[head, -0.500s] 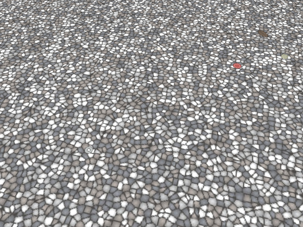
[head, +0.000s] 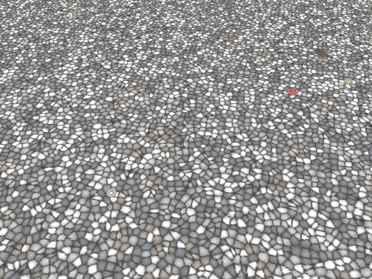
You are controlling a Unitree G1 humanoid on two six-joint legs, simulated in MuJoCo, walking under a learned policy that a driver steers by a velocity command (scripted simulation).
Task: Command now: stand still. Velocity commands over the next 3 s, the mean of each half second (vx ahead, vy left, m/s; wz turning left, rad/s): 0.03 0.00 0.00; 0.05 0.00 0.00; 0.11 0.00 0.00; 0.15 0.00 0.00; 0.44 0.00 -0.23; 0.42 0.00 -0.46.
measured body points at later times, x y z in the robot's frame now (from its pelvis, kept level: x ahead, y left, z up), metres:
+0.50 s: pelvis +0.02 +0.00 +0.00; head +0.02 +0.00 +0.45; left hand +0.01 +0.23 -0.16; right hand +0.00 -0.23 -0.16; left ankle -0.03 +0.10 -0.75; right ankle +0.03 -0.12 -0.75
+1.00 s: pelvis +0.04 -0.01 -0.01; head +0.05 -0.01 +0.44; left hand +0.03 +0.22 -0.17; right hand +0.01 -0.23 -0.17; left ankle -0.03 +0.10 -0.75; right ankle +0.03 -0.12 -0.74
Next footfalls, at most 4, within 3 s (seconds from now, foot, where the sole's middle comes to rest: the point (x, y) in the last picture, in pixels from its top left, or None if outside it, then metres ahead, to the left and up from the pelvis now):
1.42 left None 0.15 0.09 -0.78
2.06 left None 0.31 0.12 -0.78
2.60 right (206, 258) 0.61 -0.04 -0.78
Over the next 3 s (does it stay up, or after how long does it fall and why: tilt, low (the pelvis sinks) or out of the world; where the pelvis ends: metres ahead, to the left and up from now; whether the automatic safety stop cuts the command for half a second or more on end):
stays up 0.66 -0.02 0.00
